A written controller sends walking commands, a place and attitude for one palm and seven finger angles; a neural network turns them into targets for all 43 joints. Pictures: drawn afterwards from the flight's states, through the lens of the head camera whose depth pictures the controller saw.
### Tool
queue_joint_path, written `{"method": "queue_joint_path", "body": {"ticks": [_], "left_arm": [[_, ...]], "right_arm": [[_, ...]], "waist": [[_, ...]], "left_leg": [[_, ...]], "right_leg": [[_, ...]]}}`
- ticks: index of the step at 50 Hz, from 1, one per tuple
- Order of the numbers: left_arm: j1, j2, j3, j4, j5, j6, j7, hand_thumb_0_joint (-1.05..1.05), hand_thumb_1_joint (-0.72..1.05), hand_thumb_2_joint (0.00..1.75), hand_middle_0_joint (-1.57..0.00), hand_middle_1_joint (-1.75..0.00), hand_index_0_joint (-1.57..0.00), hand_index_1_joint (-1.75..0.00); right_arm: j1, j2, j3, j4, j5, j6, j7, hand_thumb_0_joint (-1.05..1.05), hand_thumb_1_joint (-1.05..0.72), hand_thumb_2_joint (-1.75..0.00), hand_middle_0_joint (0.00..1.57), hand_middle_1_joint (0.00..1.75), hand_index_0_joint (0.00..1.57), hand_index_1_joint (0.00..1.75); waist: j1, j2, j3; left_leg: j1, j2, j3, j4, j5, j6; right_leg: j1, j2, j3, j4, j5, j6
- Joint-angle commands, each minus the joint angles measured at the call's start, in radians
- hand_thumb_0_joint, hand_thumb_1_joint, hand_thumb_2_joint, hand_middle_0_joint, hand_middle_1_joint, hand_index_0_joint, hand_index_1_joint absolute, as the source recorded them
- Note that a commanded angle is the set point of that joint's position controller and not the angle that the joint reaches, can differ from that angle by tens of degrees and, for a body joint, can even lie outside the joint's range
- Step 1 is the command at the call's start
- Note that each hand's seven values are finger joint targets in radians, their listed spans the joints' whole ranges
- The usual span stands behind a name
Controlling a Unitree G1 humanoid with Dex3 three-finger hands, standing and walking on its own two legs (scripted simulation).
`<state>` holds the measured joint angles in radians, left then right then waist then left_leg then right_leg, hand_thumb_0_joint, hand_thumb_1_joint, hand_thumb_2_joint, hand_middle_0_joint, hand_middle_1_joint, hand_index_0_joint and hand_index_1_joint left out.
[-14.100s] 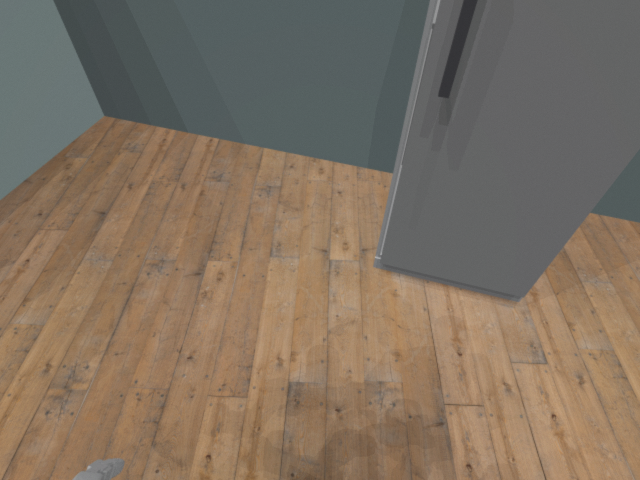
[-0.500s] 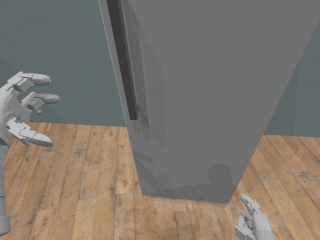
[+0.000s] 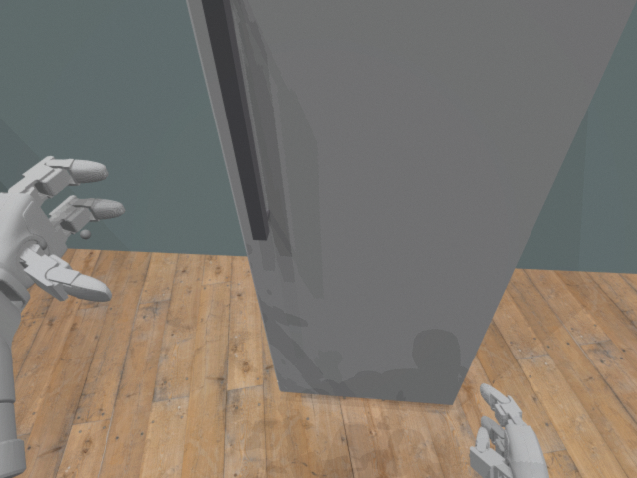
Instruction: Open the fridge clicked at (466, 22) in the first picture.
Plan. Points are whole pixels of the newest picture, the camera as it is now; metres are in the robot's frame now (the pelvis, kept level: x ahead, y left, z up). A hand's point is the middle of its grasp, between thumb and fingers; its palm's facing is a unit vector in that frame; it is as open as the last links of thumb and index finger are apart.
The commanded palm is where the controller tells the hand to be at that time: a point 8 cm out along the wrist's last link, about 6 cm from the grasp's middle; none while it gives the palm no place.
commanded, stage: move the hooked fingers beside the handle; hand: left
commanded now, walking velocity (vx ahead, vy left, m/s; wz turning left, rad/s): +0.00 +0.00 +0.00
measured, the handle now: (245, 125) +0.51 +0.16 +0.23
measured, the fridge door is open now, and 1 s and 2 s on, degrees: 0 0 0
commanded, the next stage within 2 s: none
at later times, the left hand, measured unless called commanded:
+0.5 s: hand (117, 210) +0.33 +0.27 +0.21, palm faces +0.07 -1.00 -0.05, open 14.0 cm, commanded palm +0.30 +0.31 +0.22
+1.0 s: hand (150, 190) +0.37 +0.25 +0.21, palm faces +0.05 -1.00 -0.02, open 14.0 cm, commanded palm +0.35 +0.29 +0.21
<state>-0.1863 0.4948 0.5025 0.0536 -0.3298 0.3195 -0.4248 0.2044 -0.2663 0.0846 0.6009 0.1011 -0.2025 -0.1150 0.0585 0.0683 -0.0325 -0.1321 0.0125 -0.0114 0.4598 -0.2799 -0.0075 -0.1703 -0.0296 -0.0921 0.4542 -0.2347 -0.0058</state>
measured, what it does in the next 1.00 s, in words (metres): stands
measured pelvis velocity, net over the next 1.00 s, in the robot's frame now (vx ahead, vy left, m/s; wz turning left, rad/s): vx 0.00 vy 0.01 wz -0.02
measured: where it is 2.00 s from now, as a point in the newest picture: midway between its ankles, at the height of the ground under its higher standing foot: outside the picture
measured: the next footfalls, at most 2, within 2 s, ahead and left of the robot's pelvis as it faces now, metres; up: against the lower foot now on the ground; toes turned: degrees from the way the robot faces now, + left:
none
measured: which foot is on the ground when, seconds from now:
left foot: down 0.00-1.00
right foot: down 0.00-1.00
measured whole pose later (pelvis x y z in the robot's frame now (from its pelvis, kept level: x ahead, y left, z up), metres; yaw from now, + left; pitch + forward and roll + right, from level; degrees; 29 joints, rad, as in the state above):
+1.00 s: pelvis +0.00 +0.01 +0.00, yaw -1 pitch +0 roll +0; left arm -0.50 0.45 0.38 0.37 -0.24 0.28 -0.32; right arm 0.23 -0.26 0.08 0.62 0.10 -0.14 -0.11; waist 0.02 0.05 -0.04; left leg -0.17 0.00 0.01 0.44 -0.27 0.01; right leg -0.21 -0.04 -0.07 0.43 -0.22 0.01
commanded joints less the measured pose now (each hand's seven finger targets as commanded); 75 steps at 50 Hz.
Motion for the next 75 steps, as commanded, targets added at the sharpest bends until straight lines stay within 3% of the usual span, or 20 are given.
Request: {"method": "queue_joint_path", "body": {"ticks": [1, 4, 7, 10, 14, 15, 27, 32, 35, 36, 37, 47, 52, 55, 60, 62, 65, 67, 74, 75], "left_arm": [[-0.301, 0.299, 0.101, -0.179, -0.023, -0.067, 0.006, 0.0, -0.5, 0.3, -0.3, -1.2, -0.3, -1.2], [-0.376, 0.268, 0.051, -0.127, -0.013, -0.058, 0.012, 0.0, -0.5, 0.3, -0.3, -1.2, -0.3, -1.2], [-0.477, 0.257, 0.01, -0.129, 0.003, -0.073, 0.023, 0.0, -0.5, 0.3, -0.3, -1.2, -0.3, -1.2], [-0.487, 0.286, 0.024, -0.077, 0.014, -0.089, 0.028, 0.0, -0.5, 0.3, -0.3, -1.2, -0.3, -1.2], [-0.491, 0.307, 0.06, -0.083, 0.02, -0.107, 0.033, 0.0, -0.5, 0.3, -0.3, -1.2, -0.3, -1.2], [-0.466, 0.316, 0.067, -0.066, 0.018, -0.106, 0.032, 0.0, -0.5, 0.3, -0.3, -1.2, -0.3, -1.2], [-0.582, 0.244, -0.013, -0.026, 0.033, -0.103, 0.056, 0.0, -0.5, 0.3, -0.3, -1.2, -0.3, -1.2], [-0.645, 0.249, -0.027, 0.024, 0.051, -0.104, 0.074, 0.0, -0.5, 0.3, -0.3, -1.2, -0.3, -1.2], [-0.632, 0.253, -0.018, 0.001, 0.055, -0.117, 0.084, 0.0, -0.5, 0.3, -0.3, -1.2, -0.3, -1.2], [-0.639, 0.28, 0.01, 0.009, 0.054, -0.121, 0.09, 0.0, -0.5, 0.3, -0.3, -1.2, -0.3, -1.2], [-0.627, 0.254, -0.009, 0.024, 0.055, -0.119, 0.088, 0.0, -0.5, 0.3, -0.3, -1.2, -0.3, -1.2], [-0.75, 0.219, -0.069, 0.097, 0.074, -0.116, 0.111, 0.0, -0.5, 0.3, -0.3, -1.2, -0.3, -1.2], [-0.803, 0.254, -0.055, 0.156, 0.088, -0.137, 0.123, 0.0, -0.5, 0.3, -0.3, -1.2, -0.3, -1.2], [-0.844, 0.204, -0.104, 0.17, 0.09, -0.156, 0.124, 0.0, -0.5, 0.3, -0.3, -1.2, -0.3, -1.2], [-0.825, 0.268, -0.049, 0.238, 0.099, -0.165, 0.132, 0.0, -0.5, 0.3, -0.3, -1.2, -0.3, -1.2], [-0.848, 0.229, -0.083, 0.242, 0.098, -0.167, 0.132, 0.0, -0.5, 0.3, -0.3, -1.2, -0.3, -1.2], [-0.869, 0.26, -0.064, 0.295, 0.104, -0.177, 0.136, 0.0, -0.5, 0.3, -0.3, -1.2, -0.3, -1.2], [-0.903, 0.277, -0.053, 0.291, 0.107, -0.19, 0.135, 0.0, -0.5, 0.3, -0.3, -1.2, -0.3, -1.2], [-0.992, 0.234, -0.106, 0.363, 0.114, -0.22, 0.131, 0.0, -0.5, 0.3, -0.3, -1.2, -0.3, -1.2], [-0.967, 0.245, -0.094, 0.38, 0.113, -0.222, 0.134, 0.0, -0.5, 0.3, -0.3, -1.2, -0.3, -1.2]], "right_arm": [[-0.15, -0.11, -0.041, -0.166, -0.005, -0.057, -0.001, 0.0, -0.9, -0.9, 0.2, 0.3, 0.2, 0.3], [-0.146, -0.112, -0.041, -0.157, -0.001, -0.057, -0.007, 0.0, -0.9, -0.9, 0.2, 0.3, 0.2, 0.3], [-0.144, -0.108, -0.04, -0.155, -0.002, -0.061, -0.014, 0.0, -0.9, -0.9, 0.2, 0.3, 0.2, 0.3], [-0.133, -0.111, -0.041, -0.146, -0.006, -0.057, -0.017, 0.0, -0.9, -0.9, 0.2, 0.3, 0.2, 0.3], [-0.136, -0.103, -0.043, -0.158, -0.009, -0.055, -0.012, 0.0, -0.9, -0.9, 0.2, 0.3, 0.2, 0.3], [-0.134, -0.105, -0.042, -0.16, -0.011, -0.051, -0.007, 0.0, -0.9, -0.9, 0.2, 0.3, 0.2, 0.3], [-0.112, -0.108, -0.051, -0.161, -0.005, -0.03, -0.006, 0.0, -0.9, -0.9, 0.2, 0.3, 0.2, 0.3], [-0.103, -0.113, -0.053, -0.146, -0.005, -0.02, -0.011, 0.0, -0.9, -0.9, 0.2, 0.3, 0.2, 0.3], [-0.102, -0.109, -0.054, -0.152, -0.011, -0.02, -0.007, 0.0, -0.9, -0.9, 0.2, 0.3, 0.2, 0.3], [-0.097, -0.11, -0.055, -0.148, -0.012, -0.017, -0.006, 0.0, -0.9, -0.9, 0.2, 0.3, 0.2, 0.3], [-0.098, -0.109, -0.053, -0.15, -0.012, -0.014, -0.005, 0.0, -0.9, -0.9, 0.2, 0.3, 0.2, 0.3], [-0.076, -0.112, -0.057, -0.133, -0.011, 0.01, -0.007, 0.0, -0.9, -0.9, 0.2, 0.3, 0.2, 0.3], [-0.057, -0.116, -0.061, -0.123, -0.012, 0.018, -0.011, 0.0, -0.9, -0.9, 0.2, 0.3, 0.2, 0.3], [-0.051, -0.114, -0.062, -0.12, -0.013, 0.018, -0.009, 0.0, -0.9, -0.9, 0.2, 0.3, 0.2, 0.3], [-0.029, -0.124, -0.069, -0.111, -0.017, 0.03, -0.006, 0.0, -0.9, -0.9, 0.2, 0.3, 0.2, 0.3], [-0.031, -0.121, -0.068, -0.113, -0.015, 0.031, -0.004, 0.0, -0.9, -0.9, 0.2, 0.3, 0.2, 0.3], [-0.009, -0.13, -0.075, -0.104, -0.017, 0.037, -0.005, 0.0, -0.9, -0.9, 0.2, 0.3, 0.2, 0.3], [-0.003, -0.131, -0.075, -0.104, -0.018, 0.037, -0.005, 0.0, -0.9, -0.9, 0.2, 0.3, 0.2, 0.3], [0.03, -0.135, -0.082, -0.078, -0.018, 0.038, -0.007, 0.0, -0.9, -0.9, 0.2, 0.3, 0.2, 0.3], [0.038, -0.138, -0.084, -0.079, -0.021, 0.041, -0.005, 0.0, -0.9, -0.9, 0.2, 0.3, 0.2, 0.3]], "waist": [[0.004, -0.006, -0.156], [-0.016, 0.004, -0.117], [-0.028, 0.013, -0.141], [-0.021, -0.017, -0.147], [-0.004, 0.04, -0.225], [0.004, 0.005, -0.216], [-0.025, -0.001, -0.205], [-0.034, 0.011, -0.203], [-0.019, 0.03, -0.249], [-0.018, 0.012, -0.263], [-0.018, -0.003, -0.255], [-0.047, -0.018, -0.231], [-0.049, -0.003, -0.266], [-0.057, 0.009, -0.259], [-0.044, -0.019, -0.282], [-0.053, -0.002, -0.273], [-0.055, -0.037, -0.268], [-0.058, -0.016, -0.293], [-0.083, 0.015, -0.279], [-0.077, -0.027, -0.289]], "left_leg": [[0.002, -0.028, -0.011, -0.06, 0.212, 0.032], [-0.002, -0.027, -0.015, -0.063, 0.167, 0.03], [0.016, -0.029, -0.02, -0.063, 0.15, 0.033], [0.005, -0.027, -0.018, -0.061, 0.16, 0.034], [0.022, -0.031, -0.01, -0.056, 0.232, 0.031], [0.004, -0.029, -0.011, -0.057, 0.24, 0.03], [0.02, -0.023, -0.007, -0.061, 0.253, 0.03], [0.013, -0.022, -0.004, -0.068, 0.23, 0.029], [0.036, -0.021, -0.002, -0.06, 0.291, 0.029], [0.028, -0.021, -0.006, -0.064, 0.3, 0.026], [0.024, -0.019, -0.005, -0.065, 0.308, 0.026], [0.018, -0.014, -0.005, -0.068, 0.29, 0.027], [0.021, -0.015, -0.003, -0.065, 0.281, 0.028], [0.03, -0.013, -0.004, -0.061, 0.302, 0.028], [0.008, -0.011, 0.002, -0.063, 0.322, 0.028], [0.008, -0.012, 0.005, -0.064, 0.322, 0.029], [-0.006, -0.009, 0.004, -0.062, 0.306, 0.031], [0.001, -0.012, 0.006, -0.061, 0.313, 0.032], [0.016, -0.008, 0.004, -0.055, 0.309, 0.031], [0.01, -0.008, 0.008, -0.052, 0.319, 0.034]], "right_leg": [[0.055, 0.023, 0.022, -0.057, 0.194, -0.007], [0.006, 0.025, 0.021, -0.064, 0.138, -0.005], [0.003, 0.022, 0.027, -0.069, 0.116, -0.006], [0.019, 0.023, 0.031, -0.073, 0.126, -0.007], [0.075, 0.016, 0.03, -0.047, 0.216, -0.015], [0.089, 0.018, 0.029, -0.05, 0.226, -0.015], [0.046, 0.022, 0.027, -0.047, 0.239, -0.017], [0.035, 0.02, 0.032, -0.055, 0.21, -0.018], [0.067, 0.019, 0.034, -0.045, 0.266, -0.023], [0.084, 0.017, 0.031, -0.042, 0.282, -0.023], [0.082, 0.018, 0.028, -0.038, 0.291, -0.023], [0.043, 0.02, 0.031, -0.049, 0.272, -0.022], [0.052, 0.018, 0.038, -0.052, 0.266, -0.024], [0.044, 0.019, 0.036, -0.051, 0.276, -0.028], [0.076, 0.018, 0.037, -0.046, 0.308, -0.027], [0.064, 0.016, 0.04, -0.045, 0.317, -0.026], [0.061, 0.019, 0.04, -0.049, 0.301, -0.026], [0.071, 0.016, 0.047, -0.047, 0.317, -0.025], [0.027, 0.022, 0.045, -0.05, 0.303, -0.028], [0.044, 0.022, 0.043, -0.051, 0.313, -0.027]]}}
